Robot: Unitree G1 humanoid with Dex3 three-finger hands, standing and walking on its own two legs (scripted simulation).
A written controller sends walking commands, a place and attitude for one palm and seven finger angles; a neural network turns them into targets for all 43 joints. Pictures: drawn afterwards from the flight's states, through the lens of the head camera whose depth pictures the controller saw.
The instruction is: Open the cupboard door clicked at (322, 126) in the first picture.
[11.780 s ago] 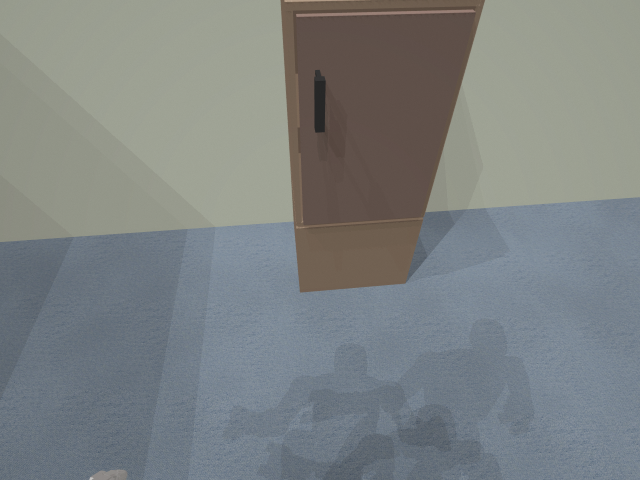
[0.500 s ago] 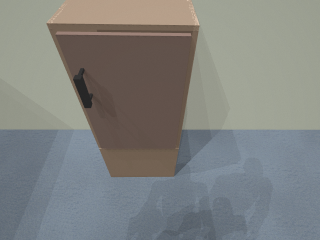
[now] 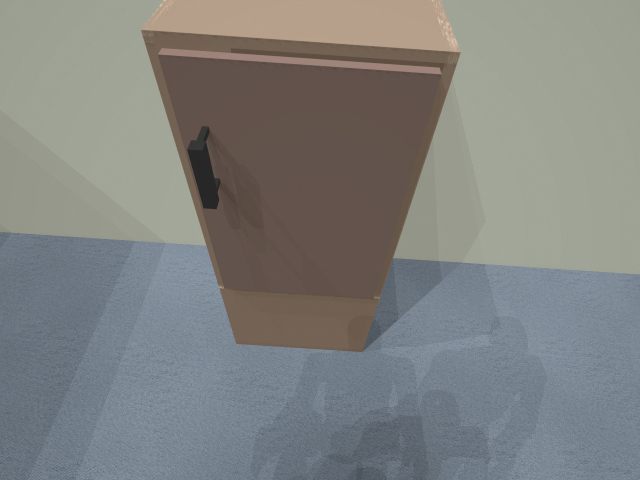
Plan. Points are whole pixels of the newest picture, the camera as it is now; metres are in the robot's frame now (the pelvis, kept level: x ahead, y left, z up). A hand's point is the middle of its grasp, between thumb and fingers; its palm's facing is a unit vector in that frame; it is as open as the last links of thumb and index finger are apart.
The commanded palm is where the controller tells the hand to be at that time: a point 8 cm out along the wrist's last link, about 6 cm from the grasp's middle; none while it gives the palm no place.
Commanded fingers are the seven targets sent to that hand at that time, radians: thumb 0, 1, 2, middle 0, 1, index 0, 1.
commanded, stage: come to a stop and stand still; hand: left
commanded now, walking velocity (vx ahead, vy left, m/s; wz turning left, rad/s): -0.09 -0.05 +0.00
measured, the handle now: (207, 168) +0.55 +0.22 +0.05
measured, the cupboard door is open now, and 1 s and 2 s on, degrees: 0 0 0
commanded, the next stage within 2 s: look again from close up in 0.66 s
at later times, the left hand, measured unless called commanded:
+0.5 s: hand out of the picture +0.02 +0.14 -0.17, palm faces +0.04 -0.98 -0.20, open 7.3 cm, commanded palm none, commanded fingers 0.00 0.90 0.90 -0.20 -0.30 -0.20 -0.30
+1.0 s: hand out of the picture +0.03 +0.18 -0.17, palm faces +0.05 -0.97 -0.22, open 7.4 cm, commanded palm none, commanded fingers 0.00 0.90 0.90 -0.20 -0.30 -0.20 -0.30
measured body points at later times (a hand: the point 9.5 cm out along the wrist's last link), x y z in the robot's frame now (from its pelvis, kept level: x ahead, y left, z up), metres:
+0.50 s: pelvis +0.01 -0.03 +0.00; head +0.03 -0.03 +0.45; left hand +0.01 +0.19 -0.15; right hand +0.01 -0.25 -0.16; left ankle -0.03 +0.10 -0.74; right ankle -0.01 -0.12 -0.74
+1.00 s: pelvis -0.02 -0.01 +0.00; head -0.04 +0.00 +0.45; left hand +0.03 +0.23 -0.15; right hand +0.04 -0.25 -0.14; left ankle -0.03 +0.10 -0.74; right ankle -0.01 -0.12 -0.74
